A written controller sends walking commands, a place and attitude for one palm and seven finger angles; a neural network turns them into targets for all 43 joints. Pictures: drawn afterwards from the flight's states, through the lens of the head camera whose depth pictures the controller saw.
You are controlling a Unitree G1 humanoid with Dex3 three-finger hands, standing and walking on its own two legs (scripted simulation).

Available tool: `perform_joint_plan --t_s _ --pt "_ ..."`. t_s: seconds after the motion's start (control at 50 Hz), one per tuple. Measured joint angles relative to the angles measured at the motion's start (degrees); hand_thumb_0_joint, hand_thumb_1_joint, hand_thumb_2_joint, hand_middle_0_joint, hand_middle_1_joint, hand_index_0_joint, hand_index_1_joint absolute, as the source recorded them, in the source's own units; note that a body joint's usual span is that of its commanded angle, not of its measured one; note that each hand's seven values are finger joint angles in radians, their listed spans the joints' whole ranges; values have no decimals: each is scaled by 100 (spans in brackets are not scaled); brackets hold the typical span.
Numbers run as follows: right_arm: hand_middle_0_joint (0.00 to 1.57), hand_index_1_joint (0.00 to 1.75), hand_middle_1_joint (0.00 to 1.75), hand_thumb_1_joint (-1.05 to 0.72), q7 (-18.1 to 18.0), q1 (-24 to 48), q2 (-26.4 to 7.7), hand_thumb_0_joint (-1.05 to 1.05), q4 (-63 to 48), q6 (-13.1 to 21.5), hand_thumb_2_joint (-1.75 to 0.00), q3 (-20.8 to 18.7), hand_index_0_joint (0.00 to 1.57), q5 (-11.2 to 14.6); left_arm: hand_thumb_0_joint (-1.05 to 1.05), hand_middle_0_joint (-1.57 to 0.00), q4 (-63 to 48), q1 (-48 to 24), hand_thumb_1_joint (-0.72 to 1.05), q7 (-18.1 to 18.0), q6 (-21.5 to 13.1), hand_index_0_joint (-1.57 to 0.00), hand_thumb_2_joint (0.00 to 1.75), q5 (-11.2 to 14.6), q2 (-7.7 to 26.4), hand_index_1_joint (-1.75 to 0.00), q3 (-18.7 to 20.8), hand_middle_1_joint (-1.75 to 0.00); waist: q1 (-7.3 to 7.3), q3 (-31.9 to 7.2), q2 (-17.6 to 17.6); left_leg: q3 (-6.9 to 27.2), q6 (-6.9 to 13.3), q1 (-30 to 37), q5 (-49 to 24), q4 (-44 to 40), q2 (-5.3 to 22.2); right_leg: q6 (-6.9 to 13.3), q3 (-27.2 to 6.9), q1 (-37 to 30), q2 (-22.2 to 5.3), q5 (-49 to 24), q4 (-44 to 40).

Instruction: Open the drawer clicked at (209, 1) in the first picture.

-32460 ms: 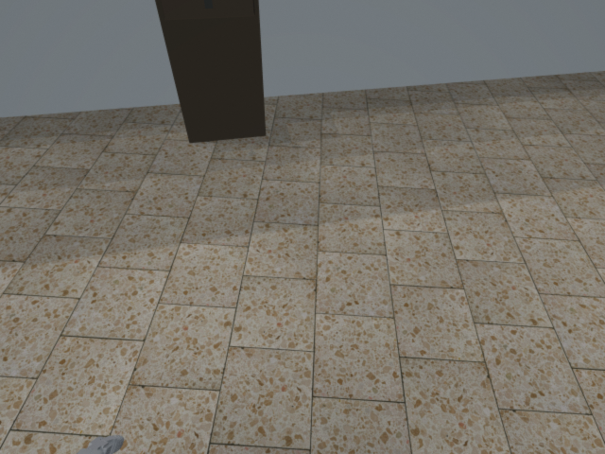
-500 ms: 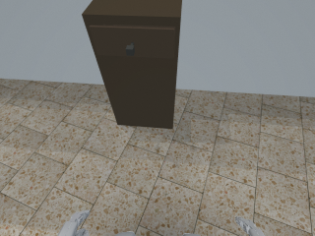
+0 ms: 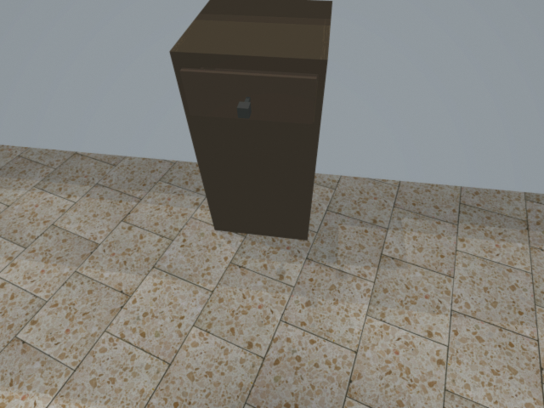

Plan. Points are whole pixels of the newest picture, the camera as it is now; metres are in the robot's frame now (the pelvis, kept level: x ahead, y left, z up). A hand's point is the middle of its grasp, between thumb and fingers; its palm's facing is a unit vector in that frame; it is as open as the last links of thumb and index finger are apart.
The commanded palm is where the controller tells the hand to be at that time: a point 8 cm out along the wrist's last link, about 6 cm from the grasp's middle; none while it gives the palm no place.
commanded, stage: let the arm hang, fingers relaxed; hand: left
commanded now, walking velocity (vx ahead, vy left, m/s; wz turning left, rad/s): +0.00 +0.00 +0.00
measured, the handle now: (245, 106) +0.88 +0.13 -0.05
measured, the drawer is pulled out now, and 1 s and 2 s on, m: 0.02 0.02 0.02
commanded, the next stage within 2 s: look to check the result in 0.36 s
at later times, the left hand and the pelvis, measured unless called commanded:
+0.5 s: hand out of the picture +0.11 +0.24 -0.15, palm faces -0.05 -0.94 -0.33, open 7.4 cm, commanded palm none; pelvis +0.02 +0.00 +0.00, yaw -1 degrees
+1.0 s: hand out of the picture +0.12 +0.24 -0.15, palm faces -0.04 -0.94 -0.35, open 7.4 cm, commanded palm none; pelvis +0.03 -0.01 +0.01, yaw -1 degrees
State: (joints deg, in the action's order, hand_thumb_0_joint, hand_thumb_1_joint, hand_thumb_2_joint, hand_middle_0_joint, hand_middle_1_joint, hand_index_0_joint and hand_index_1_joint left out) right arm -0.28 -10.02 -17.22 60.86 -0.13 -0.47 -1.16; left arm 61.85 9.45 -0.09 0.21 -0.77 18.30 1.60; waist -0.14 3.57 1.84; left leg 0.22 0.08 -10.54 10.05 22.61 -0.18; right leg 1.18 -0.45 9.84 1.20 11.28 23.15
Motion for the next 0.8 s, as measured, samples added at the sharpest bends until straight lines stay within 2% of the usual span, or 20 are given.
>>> perform_joint_plan --t_s 0.4,0.8 --pt "20 30 30 -91 11 323 -222 1 210 66 -90 18 20 22 0 -20 106 -450 91 4 -103 -20 90 6 -29 -30 -103 -30 -95 7 -105 -82 -1 318 -91 -423 -18 -19 -89 -222 -21 -36 -269" --pt "20 30 30 -91 -4 401 -195 1 244 37 -90 41 21 39 0 -20 235 -340 91 -17 -101 -20 90 21 36 -30 -97 -30 -52 80 -108 -67 -46 449 -39 -530 40 25 -78 -384 36 -26 -450"
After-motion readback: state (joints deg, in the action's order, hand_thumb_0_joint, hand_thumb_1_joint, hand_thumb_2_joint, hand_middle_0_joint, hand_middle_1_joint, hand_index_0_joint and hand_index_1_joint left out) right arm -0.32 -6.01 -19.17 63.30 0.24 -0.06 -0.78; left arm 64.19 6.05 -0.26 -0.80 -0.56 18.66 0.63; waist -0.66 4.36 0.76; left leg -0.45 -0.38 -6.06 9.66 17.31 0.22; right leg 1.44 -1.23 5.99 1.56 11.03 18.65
